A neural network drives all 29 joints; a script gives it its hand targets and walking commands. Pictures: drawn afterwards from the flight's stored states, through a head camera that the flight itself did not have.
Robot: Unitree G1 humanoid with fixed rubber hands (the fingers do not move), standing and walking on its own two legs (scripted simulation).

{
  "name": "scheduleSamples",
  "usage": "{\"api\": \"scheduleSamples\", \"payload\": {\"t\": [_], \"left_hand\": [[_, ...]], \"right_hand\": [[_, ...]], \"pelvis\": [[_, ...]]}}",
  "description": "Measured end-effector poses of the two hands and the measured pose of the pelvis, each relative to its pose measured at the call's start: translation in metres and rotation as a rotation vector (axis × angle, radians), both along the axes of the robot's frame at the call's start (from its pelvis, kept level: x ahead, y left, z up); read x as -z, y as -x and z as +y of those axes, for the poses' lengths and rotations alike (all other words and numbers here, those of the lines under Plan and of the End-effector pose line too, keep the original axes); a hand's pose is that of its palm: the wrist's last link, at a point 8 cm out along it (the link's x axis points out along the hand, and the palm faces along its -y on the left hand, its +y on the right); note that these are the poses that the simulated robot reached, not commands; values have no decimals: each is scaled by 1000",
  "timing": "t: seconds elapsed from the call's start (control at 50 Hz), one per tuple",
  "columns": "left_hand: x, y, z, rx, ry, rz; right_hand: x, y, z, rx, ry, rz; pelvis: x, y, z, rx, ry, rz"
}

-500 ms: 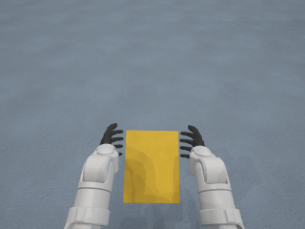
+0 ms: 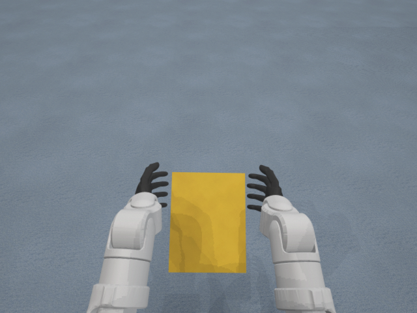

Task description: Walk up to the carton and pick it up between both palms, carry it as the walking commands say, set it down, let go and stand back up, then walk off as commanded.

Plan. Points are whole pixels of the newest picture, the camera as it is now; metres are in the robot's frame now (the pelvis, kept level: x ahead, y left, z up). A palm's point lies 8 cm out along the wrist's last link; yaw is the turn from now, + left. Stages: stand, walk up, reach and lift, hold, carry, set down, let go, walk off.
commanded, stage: carry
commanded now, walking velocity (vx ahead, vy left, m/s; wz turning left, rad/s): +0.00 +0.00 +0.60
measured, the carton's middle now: (207, 218) +0.34 +0.00 -0.05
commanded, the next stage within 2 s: none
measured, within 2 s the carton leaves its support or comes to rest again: neither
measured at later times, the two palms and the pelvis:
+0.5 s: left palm (118, 226) +0.25 +0.15 +0.07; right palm (248, 208) +0.29 -0.08 +0.07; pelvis -0.03 -0.02 -0.02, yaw +11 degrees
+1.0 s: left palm (28, 312) +0.13 +0.25 +0.07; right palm (179, 227) +0.25 +0.05 +0.07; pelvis -0.08 -0.02 -0.01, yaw +31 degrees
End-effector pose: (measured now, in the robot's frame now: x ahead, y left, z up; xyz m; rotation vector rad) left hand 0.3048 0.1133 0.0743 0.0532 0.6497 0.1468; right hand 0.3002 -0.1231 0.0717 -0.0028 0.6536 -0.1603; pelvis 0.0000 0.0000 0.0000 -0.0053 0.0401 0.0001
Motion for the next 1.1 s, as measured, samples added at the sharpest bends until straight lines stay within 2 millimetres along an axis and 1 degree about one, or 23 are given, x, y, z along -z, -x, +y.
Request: {"api": "scheduleSamples", "payload": {"t": [0.1, 0.2, 0.26, 0.36, 0.44, 0.54, 0.6, 0.66, 0.74, 0.78, 0.82, 0.88, 0.98, 1.1], "left_hand": [[-8, 5, 7, -51, -8, -14], [-13, 16, 14, -109, -1, -12], [-12, 23, 20, -141, -3, -2], [-5, 35, 30, -182, 7, 21], [1, 45, 37, -219, 18, 39], [-3, 57, 40, -264, 21, 35], [-5, 64, 46, -300, 17, 32], [-5, 77, 60, -348, 18, 36], [-3, 99, 88, -429, 27, 20], [0, 113, 105, -475, 40, 4], [4, 129, 118, -517, 54, 11], [8, 150, 129, -567, 89, 22], [4, 175, 134, -611, 103, 0], [-6, 196, 128, -652, 45, -20]], "right_hand": [[-6, -2, 9, -28, 0, -14], [-9, -1, 17, -62, -5, -10], [-9, 0, 24, -85, -1, -1], [-2, 5, 35, -115, 11, 26], [2, 8, 43, -146, 11, 45], [2, 10, 48, -178, -7, 44], [2, 12, 55, -210, -10, 43], [1, 14, 70, -256, -25, 51], [-1, 19, 103, -335, -28, 43], [-1, 23, 123, -380, -15, 31], [1, 29, 140, -427, 7, 39], [3, 37, 158, -478, 29, 58], [2, 46, 171, -518, 13, 51], [0, 59, 170, -565, -34, 29]], "pelvis": [[5, 2, -3, -32, 2, 10], [10, 8, -9, -72, 10, 19], [13, 12, -11, -99, 17, 27], [20, 19, -11, -138, 13, 31], [21, 25, -13, -158, 18, 36], [17, 34, -22, -209, 37, 37], [16, 39, -27, -275, 29, 48], [13, 44, -26, -342, 16, 53], [16, 51, -19, -402, 12, 54], [19, 55, -14, -421, -6, 54], [17, 60, -11, -432, -3, 53], [14, 67, -12, -460, 7, 46], [10, 78, -19, -521, 14, 52], [12, 86, -32, -587, 18, 49]]}}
